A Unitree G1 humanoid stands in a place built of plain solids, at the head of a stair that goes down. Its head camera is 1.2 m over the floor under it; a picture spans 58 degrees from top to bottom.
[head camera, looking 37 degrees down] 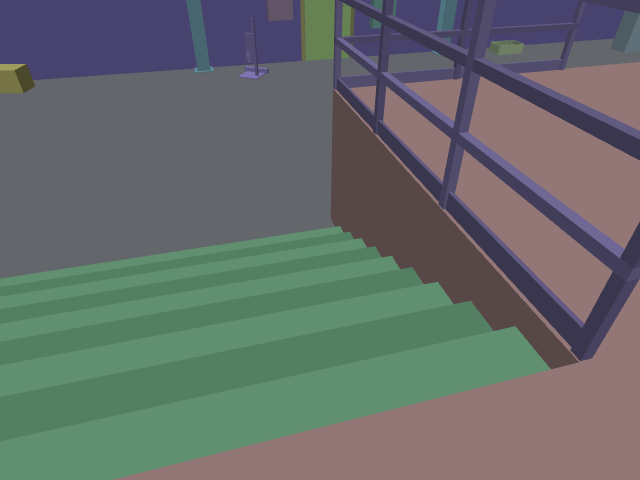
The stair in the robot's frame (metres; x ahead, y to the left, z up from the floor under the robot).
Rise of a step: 0.14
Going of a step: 0.29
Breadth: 3.95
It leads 15 degrees to the left of straight ahead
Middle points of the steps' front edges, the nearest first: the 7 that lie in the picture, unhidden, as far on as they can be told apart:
1.25 1.27 -0.40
1.53 1.34 -0.54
1.81 1.41 -0.67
2.09 1.49 -0.81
2.37 1.56 -0.94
2.65 1.64 -1.08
2.93 1.71 -1.21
